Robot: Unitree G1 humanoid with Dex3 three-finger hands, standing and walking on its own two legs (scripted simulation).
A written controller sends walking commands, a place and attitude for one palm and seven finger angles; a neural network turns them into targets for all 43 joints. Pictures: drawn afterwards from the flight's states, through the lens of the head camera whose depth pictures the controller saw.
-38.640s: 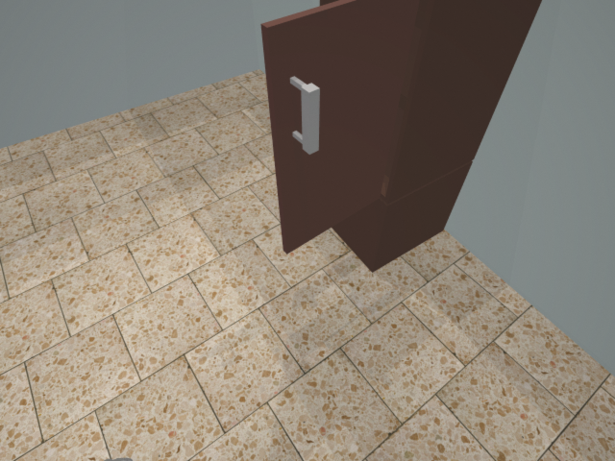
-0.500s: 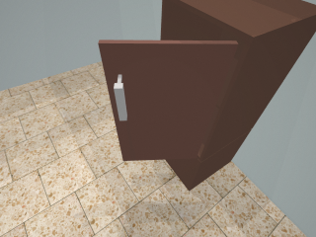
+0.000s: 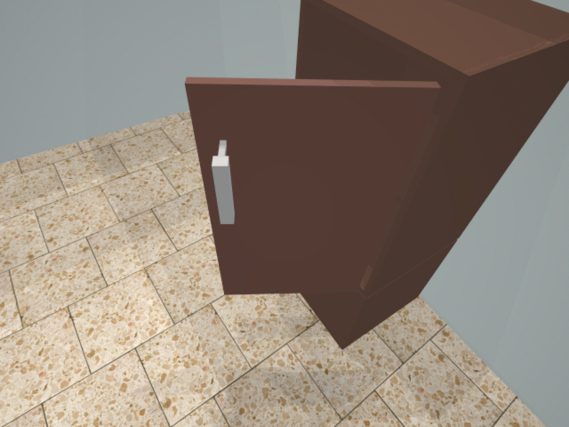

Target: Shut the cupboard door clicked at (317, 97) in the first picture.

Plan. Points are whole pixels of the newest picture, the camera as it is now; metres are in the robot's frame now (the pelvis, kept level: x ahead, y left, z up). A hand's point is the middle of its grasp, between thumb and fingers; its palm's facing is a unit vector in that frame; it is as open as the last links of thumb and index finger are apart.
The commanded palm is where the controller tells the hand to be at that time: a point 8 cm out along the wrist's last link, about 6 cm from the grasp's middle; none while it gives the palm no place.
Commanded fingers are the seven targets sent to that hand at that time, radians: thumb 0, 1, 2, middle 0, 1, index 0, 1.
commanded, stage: shuffle to correct the standing spot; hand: left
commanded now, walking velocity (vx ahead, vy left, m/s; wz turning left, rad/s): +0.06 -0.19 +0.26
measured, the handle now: (225, 183) +0.46 +0.13 +0.08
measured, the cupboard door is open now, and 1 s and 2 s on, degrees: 60 60 60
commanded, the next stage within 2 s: come to a stop and stand still in 0.84 s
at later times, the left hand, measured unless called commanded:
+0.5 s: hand out of the picture -0.03 +0.11 -0.19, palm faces +0.11 -0.98 -0.17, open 7.4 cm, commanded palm none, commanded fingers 0.00 0.90 0.90 -0.20 -0.30 -0.20 -0.30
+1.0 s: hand out of the picture +0.07 +0.08 -0.18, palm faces +0.11 -0.98 -0.16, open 7.4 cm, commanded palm none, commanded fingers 0.00 0.90 0.90 -0.20 -0.30 -0.20 -0.30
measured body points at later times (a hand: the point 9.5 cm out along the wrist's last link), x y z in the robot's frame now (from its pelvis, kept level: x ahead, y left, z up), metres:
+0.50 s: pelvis +0.03 -0.06 -0.01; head +0.06 -0.04 +0.44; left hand -0.03 +0.16 -0.17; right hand +0.02 -0.28 -0.17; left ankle -0.01 +0.08 -0.74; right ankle +0.00 -0.14 -0.75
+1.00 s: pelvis +0.03 -0.11 +0.00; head +0.06 -0.07 +0.44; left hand +0.07 +0.14 -0.17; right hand +0.05 -0.34 -0.14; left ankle +0.00 +0.01 -0.75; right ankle +0.04 -0.31 -0.68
